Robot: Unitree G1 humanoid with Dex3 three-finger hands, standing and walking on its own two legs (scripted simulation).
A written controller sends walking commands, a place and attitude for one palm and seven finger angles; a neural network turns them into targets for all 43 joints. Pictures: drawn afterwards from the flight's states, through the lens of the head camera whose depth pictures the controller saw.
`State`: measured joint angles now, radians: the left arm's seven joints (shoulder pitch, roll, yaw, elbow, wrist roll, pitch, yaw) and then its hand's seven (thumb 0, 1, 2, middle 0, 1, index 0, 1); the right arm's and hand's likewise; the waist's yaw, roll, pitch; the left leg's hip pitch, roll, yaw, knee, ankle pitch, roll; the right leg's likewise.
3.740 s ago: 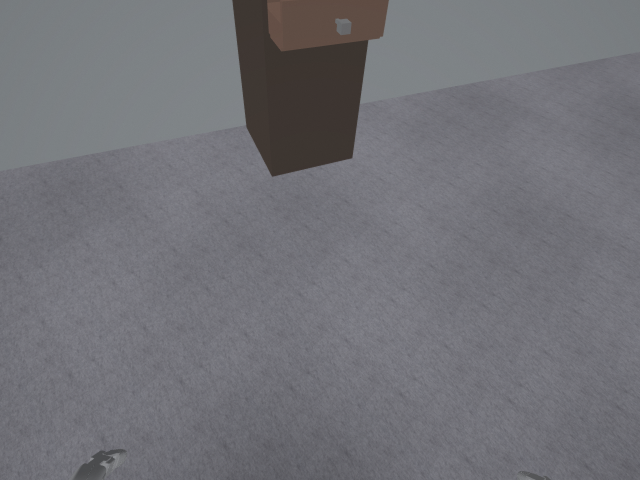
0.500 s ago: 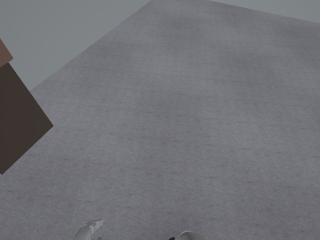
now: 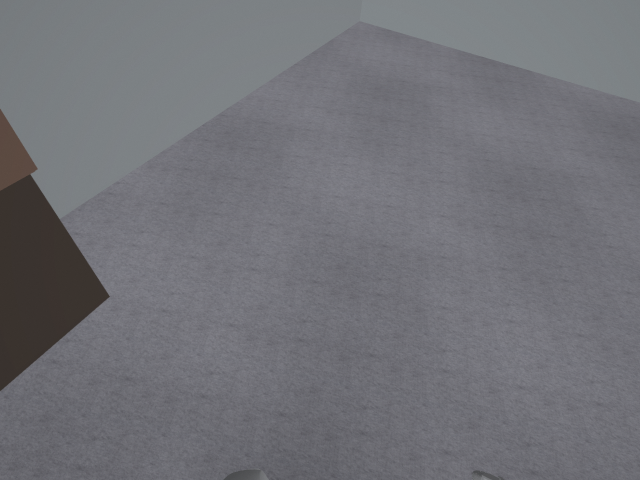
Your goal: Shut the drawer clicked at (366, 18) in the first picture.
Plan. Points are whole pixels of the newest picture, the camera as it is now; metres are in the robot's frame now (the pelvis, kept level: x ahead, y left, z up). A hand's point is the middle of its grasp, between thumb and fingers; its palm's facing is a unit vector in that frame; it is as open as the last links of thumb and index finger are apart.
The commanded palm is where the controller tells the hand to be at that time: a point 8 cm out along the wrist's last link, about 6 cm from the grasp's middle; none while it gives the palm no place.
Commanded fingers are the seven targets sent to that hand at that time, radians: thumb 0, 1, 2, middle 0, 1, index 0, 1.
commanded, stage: walk to a spot facing it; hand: left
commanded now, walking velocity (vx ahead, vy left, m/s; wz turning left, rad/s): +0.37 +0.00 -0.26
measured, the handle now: out of the picture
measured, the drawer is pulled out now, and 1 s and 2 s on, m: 0.14 0.14 0.14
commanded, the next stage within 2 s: turn to face it in 0.60 s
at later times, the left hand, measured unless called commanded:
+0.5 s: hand (258, 360) +0.32 +0.13 -0.15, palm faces -0.21 -0.95 -0.24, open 7.4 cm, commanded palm none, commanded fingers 0.00 0.90 0.90 -0.20 -0.30 -0.20 -0.30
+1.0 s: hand (267, 356) +0.34 +0.13 -0.19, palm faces +0.03 -0.99 -0.12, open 7.4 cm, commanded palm none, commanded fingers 0.00 0.90 0.90 -0.20 -0.30 -0.20 -0.30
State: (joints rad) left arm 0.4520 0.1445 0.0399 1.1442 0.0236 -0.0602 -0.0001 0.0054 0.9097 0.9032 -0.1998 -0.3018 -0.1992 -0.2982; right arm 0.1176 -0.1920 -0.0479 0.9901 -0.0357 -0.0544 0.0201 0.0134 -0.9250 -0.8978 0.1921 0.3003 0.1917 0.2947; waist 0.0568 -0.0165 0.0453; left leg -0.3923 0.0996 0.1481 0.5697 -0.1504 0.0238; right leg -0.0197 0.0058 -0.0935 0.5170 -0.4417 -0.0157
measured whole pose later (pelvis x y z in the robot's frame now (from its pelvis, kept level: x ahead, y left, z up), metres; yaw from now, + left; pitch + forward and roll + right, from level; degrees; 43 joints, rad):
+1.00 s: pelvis +0.33 -0.04 +0.00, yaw -3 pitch -1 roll -2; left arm 0.28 0.16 0.05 1.07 0.02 0.00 0.01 0.01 0.91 0.90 -0.20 -0.30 -0.20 -0.30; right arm 0.18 -0.18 -0.05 0.99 -0.03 -0.01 0.01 0.01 -0.92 -0.90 0.19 0.30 0.19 0.29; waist 0.02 -0.04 0.08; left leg -0.41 0.06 0.13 0.66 -0.22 0.06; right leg -0.21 -0.09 -0.21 0.82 -0.53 0.05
